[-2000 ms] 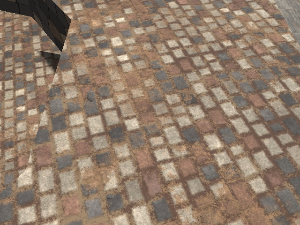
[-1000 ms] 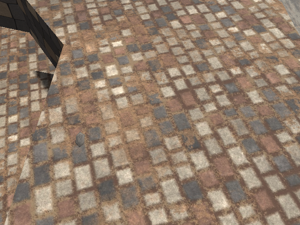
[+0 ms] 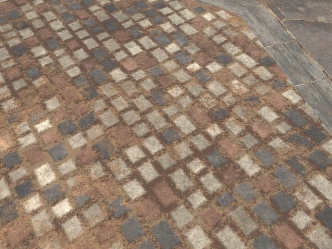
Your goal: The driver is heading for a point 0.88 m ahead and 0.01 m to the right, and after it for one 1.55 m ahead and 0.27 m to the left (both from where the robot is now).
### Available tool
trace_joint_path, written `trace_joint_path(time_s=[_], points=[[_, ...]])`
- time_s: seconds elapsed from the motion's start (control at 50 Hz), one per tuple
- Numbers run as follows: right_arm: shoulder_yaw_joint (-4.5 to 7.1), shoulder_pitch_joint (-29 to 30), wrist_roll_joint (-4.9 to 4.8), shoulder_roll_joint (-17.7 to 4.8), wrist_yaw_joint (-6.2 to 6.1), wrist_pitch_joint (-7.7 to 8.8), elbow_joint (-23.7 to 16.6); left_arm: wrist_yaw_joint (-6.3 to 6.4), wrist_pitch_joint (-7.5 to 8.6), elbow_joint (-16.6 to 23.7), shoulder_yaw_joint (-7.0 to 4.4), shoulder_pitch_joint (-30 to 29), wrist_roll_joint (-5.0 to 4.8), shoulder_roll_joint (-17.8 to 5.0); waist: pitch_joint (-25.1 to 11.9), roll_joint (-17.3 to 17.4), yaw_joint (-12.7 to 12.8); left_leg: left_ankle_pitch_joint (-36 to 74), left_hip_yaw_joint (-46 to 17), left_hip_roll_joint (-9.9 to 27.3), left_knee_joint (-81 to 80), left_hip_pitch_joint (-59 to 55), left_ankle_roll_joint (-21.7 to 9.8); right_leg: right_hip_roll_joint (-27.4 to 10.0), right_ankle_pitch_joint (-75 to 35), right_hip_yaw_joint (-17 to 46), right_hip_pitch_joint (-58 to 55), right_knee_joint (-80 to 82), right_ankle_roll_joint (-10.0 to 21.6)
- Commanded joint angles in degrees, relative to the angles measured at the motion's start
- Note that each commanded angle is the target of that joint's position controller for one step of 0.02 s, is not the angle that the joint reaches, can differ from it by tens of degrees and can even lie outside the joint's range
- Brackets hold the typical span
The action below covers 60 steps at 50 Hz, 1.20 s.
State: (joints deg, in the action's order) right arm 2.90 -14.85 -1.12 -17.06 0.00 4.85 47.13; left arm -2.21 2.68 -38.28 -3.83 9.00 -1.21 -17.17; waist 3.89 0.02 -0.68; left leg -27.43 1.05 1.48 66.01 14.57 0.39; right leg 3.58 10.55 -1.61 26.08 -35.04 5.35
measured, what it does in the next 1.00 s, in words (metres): walks ahead: left foot, then right foot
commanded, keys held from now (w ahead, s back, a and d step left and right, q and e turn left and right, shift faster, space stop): w+e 0.16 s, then w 0.76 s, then w+q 0.08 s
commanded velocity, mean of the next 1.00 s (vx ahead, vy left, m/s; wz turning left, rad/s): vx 0.50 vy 0.00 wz -0.21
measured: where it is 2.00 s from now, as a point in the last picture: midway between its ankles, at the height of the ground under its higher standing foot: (183, 114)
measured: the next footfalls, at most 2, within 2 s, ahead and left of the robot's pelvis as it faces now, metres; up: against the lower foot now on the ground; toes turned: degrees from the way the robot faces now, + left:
left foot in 0.42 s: +0.42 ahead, +0.11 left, +0.00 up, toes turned -11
right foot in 0.92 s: +0.65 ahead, -0.18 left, +0.00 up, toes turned -12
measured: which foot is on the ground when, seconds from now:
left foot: up 0.00-0.40, down 0.42-0.94, up 0.96-1.00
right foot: down 0.00-0.44, up 0.46-0.90, down 0.92-1.00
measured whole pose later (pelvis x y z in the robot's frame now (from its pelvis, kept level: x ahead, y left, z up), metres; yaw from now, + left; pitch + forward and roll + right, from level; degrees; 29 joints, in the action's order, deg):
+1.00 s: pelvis +0.55 -0.06 +0.01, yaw -10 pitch +2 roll +1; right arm 2.5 -21.9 -1.6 -17.1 0.2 3.6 49.3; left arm -1.6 5.0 -38.4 -2.0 4.3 -0.1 -15.0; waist 1.5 1.0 -3.1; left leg -26.8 -3.3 -0.4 56.7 13.7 -1.1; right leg 0.5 8.9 -2.0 24.9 -31.3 2.9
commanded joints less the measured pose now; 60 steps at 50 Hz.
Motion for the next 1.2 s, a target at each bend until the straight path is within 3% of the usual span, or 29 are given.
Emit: trace_joint_path(time_s=[0.02,0.04,0.1,0.16,0.22,0.28,0.34,0.38,0.4,0.42,0.44,0.46,0.48,0.52,0.58,0.7,0.76,0.84,0.88,0.9,0.92,0.94,0.96,0.98,1.0,1.02,1.04,1.12,1.2], points=[[1.26,5.13,0.74,-7.49,0.05,3.77,-7.56,0.62,1.06,2.18,-2.29,7.49,0.22,-7.58,-8.62,0.34,3.22,6.59,-6.24,3.64,3.27,27.86,-1.26,-16.48,-4.32,29.03,-28.42,18.84,12.43],[1.63,4.03,1.36,-7.88,0.0,3.21,-7.45,0.85,1.13,3.18,-1.81,5.43,0.96,-6.49,-7.8,-0.95,1.27,8.52,-6.69,4.73,0.92,23.7,-0.79,-15.1,-9.57,26.18,-23.43,19.98,12.13],[1.42,2.97,2.12,-5.97,-0.04,1.4,-7.68,1.54,1.35,3.22,-2.05,5.12,0.64,-7.38,-6.25,-1.36,-0.32,11.17,-5.09,4.58,-5.84,20.48,1.91,-13.06,-17.73,21.18,-16.32,22.11,12.5],[0.63,9.02,2.26,-4.02,-0.2,0.86,-9.61,2.62,1.1,2.05,-2.54,7.5,0.23,-9.07,-4.1,-2.02,1.51,21.29,-4.13,2.92,-17.95,20.49,3.88,-10.02,-17.27,17.01,-13.08,22.35,10.4],[-0.14,14.08,1.65,-2.51,0.61,1.35,-10.33,3.09,0.7,0.63,-2.18,9.72,0.13,-8.38,-3.97,-4.14,4.28,33.13,-2.97,0.8,-30.22,15.55,3.83,-8.17,-11.66,14.23,-12.06,21.83,7.45],[0.03,17.68,1.0,-3.48,1.43,2.05,-11.51,2.96,0.66,-1.52,-1.97,12.95,-0.02,-8.18,-2.85,-4.65,6.05,35.14,-3.69,0.37,-34.92,15.21,2.39,-10.73,-8.55,17.01,-16.04,20.27,7.0],[0.71,17.89,1.02,-5.2,1.89,2.6,-12.2,3.09,0.21,-2.8,-2.03,13.93,0.18,-8.32,-2.21,-5.63,5.44,28.68,-4.12,0.12,-37.98,16.45,-0.26,-13.95,-11.64,20.62,-23.03,16.52,6.24],[1.42,13.41,1.06,-6.37,1.73,2.91,-11.34,3.11,-0.21,-3.0,-2.13,12.65,0.26,-8.57,-3.38,-6.9,2.65,24.38,-2.35,-1.15,-40.04,10.98,-2.58,-13.83,-21.76,20.73,-24.97,12.07,5.04],[2.36,7.23,1.33,-7.95,1.43,3.1,-9.69,3.02,-0.32,-2.77,-1.68,11.83,0.44,-7.52,-7.53,-6.0,-0.52,26.08,-1.71,-1.28,-41.33,1.82,-4.49,-10.94,-28.89,18.49,-24.18,4.84,3.69],[3.06,-1.79,2.28,-10.33,1.16,3.09,-8.73,2.82,-0.26,-1.49,-0.69,11.35,1.1,-5.57,-15.93,-2.67,-4.29,28.2,-9.11,6.32,-38.53,-13.43,-8.52,-7.81,-22.79,15.64,-16.75,-8.87,1.71],[4.6,-8.87,2.55,-15.0,1.21,2.42,-6.76,2.66,0.59,-1.44,0.59,19.23,0.23,-1.54,-23.96,12.1,-3.09,19.44,-32.71,18.09,-40.47,-34.92,-18.45,1.51,2.27,9.79,4.57,-30.2,-3.26],[3.74,-10.6,0.62,-10.78,1.7,2.1,-5.58,2.44,1.38,-1.81,0.59,18.6,-0.17,-3.87,-22.66,14.58,-4.0,6.59,-45.07,20.8,-47.78,-36.14,-19.4,1.47,22.6,12.21,14.95,-37.11,-3.82],[2.76,-7.29,0.1,-7.37,1.46,1.82,-6.05,2.21,1.62,-1.14,-0.43,12.36,-0.86,-7.68,-13.52,8.18,-4.8,0.72,-38.42,19.11,-48.81,-29.05,-16.49,-1.99,18.64,12.57,19.25,-40.26,-3.53],[1.65,-1.18,1.11,-4.97,1.32,1.11,-7.01,2.04,1.95,0.83,-0.34,5.08,0.58,-6.93,-4.51,2.24,-2.46,8.72,-27.01,14.55,-51.92,-14.41,-14.17,-6.61,10.89,8.26,17.74,-34.61,-3.6],[1.23,0.45,1.45,-4.27,1.33,1.5,-6.69,1.81,1.49,0.02,0.02,7.56,0.81,-3.9,-3.92,5.77,0.74,20.13,-19.09,10.97,-55.52,-6.25,-14.01,-9.34,7.11,6.59,11.21,-27.69,-4.62],[2.08,-2.67,0.34,-7.71,0.43,1.18,-4.23,1.81,2.06,2.19,1.37,-2.08,1.2,-0.92,-2.76,3.66,-1.76,32.04,-8.21,8.16,-57.8,-5.43,-12.37,-9.05,-9.78,3.63,9.44,-6.69,-6.22],[2.12,-6.39,-0.09,-8.34,0.3,0.63,-2.36,1.15,2.51,3.39,1.43,-7.44,0.53,-0.92,-1.89,3.88,-3.93,30.24,-7.19,8.66,-57.43,-7.12,-11.6,-7.36,-15.65,2.61,6.68,0.35,-6.12],[2.32,-8.65,-0.4,-8.98,0.13,-0.74,-0.47,0.04,2.81,5.15,0.93,-11.15,0.25,-2.23,-0.8,4.36,-3.82,32.4,-8.87,12.14,-54.02,-14.81,-10.53,-6.48,-10.27,3.11,7.75,5.29,-3.82],[2.6,-7.74,-0.32,-9.94,-0.17,-1.39,-0.2,-0.15,2.98,4.56,0.22,-8.05,0.4,-3.81,-2.66,5.14,-1.23,41.7,-8.47,12.43,-49.34,-16.92,-9.31,-5.05,-6.42,1.91,2.15,7.16,-2.1],[2.5,-6.77,-0.34,-9.94,-0.31,-1.69,-0.31,0.08,3.0,2.87,-0.76,-2.22,0.64,-5.43,-6.26,4.62,2.24,49.89,-6.43,10.51,-42.41,-15.99,-8.12,-3.57,-6.98,0.32,-6.6,9.1,-0.61],[1.77,-6.64,0.22,-8.38,-0.46,-1.73,-0.9,0.63,2.9,0.53,-2.05,6.6,0.99,-8.33,-12.71,3.29,6.03,48.62,-4.29,7.75,-31.21,-10.09,-6.39,-6.0,-8.86,2.36,-20.85,7.65,1.67],[-0.07,-10.5,1.1,-3.18,-0.25,-0.93,-2.97,1.16,2.69,-0.26,-3.33,14.59,2.35,-13.93,-22.39,-6.96,6.84,28.32,-1.09,1.02,-9.53,10.59,-2.78,-20.91,-8.21,22.55,-44.44,6.26,8.82],[-0.84,-12.98,0.43,-1.45,-0.02,0.05,-2.04,1.07,2.16,-1.33,-3.02,16.79,1.26,-12.13,-27.66,-16.01,6.76,-5.52,-5.52,-4.27,3.32,23.15,-1.47,-27.62,0.72,41.02,-50.62,13.82,13.9],[0.86,-8.7,-1.06,-7.52,0.27,0.64,-2.58,1.17,2.0,-1.24,-1.79,14.51,0.91,-8.34,-19.41,-9.7,7.68,-4.18,-9.15,-1.04,8.04,28.66,-1.99,-25.8,6.27,36.15,-44.3,15.94,11.22],[1.1,-4.27,-1.65,-8.02,0.4,0.81,-3.89,1.34,1.97,-0.97,-1.21,11.02,0.99,-6.78,-12.85,-7.09,6.45,0.94,-7.6,1.64,6.91,29.36,-2.3,-23.67,5.32,27.94,-36.45,17.39,9.02],[1.11,-2.12,-1.03,-7.23,0.27,0.55,-4.26,1.2,2.18,-1.14,-0.7,7.45,1.32,-5.28,-8.24,-4.24,4.64,5.12,-6.68,3.54,3.54,27.71,-1.93,-21.16,2.41,22.48,-28.8,19.92,7.76],[1.51,-2.17,-0.41,-6.83,0.07,-0.19,-4.01,1.06,2.69,-1.16,-0.27,4.91,1.62,-3.61,-5.96,-5.05,2.8,8.24,-6.97,5.15,0.75,25.18,-1.63,-19.22,-0.37,18.24,-23.78,22.13,6.76],[1.32,-4.18,-0.41,-3.39,-0.26,-2.64,-3.41,1.05,4.39,-3.21,-0.9,2.64,2.13,-4.19,-3.23,-4.6,-0.2,15.19,-7.75,6.01,-2.31,21.83,0.12,-18.01,-9.25,8.27,-16.12,27.67,6.89],[1.23,0.74,-0.11,-2.55,0.27,-2.36,-5.08,1.92,4.29,-5.31,-1.3,3.46,2.19,-5.39,-1.8,-3.1,0.83,27.21,-7.5,5.47,-13.91,24.46,0.44,-16.43,-15.07,-0.02,-18.64,28.43,5.44]])
Velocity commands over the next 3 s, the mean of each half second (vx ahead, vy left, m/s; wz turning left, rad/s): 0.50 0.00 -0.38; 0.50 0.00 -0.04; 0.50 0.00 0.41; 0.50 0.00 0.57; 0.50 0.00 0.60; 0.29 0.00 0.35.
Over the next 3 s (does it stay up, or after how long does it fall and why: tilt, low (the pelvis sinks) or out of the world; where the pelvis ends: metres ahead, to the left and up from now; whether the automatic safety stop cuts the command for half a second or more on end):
stays up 1.51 0.24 0.00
